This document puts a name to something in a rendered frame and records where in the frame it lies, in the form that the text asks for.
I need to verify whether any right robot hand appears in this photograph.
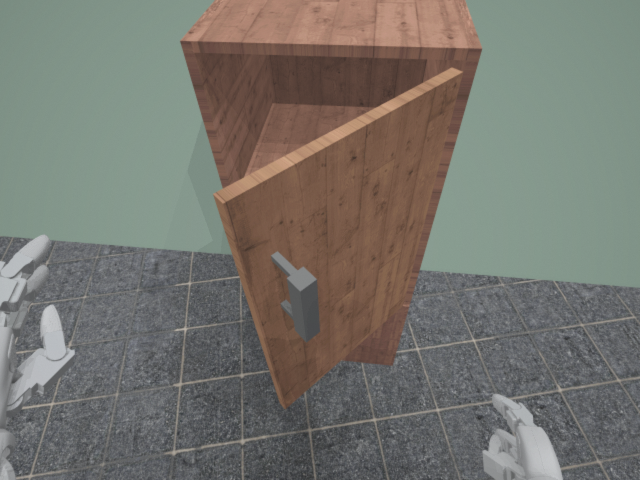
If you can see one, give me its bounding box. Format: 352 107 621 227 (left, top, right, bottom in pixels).
482 394 563 480

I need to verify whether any left robot hand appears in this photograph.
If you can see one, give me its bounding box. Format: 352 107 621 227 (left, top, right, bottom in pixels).
0 235 75 430

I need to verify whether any handle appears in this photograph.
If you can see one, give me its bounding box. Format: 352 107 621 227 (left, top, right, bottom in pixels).
271 251 320 343

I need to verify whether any cupboard door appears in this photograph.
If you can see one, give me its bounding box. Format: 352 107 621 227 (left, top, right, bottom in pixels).
213 68 463 409

